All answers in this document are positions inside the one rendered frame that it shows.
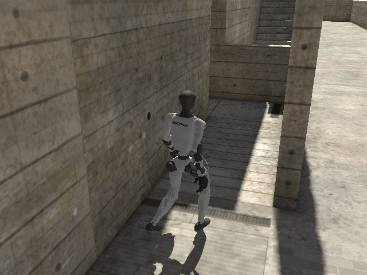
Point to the stairs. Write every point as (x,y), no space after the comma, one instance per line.
(276,22)

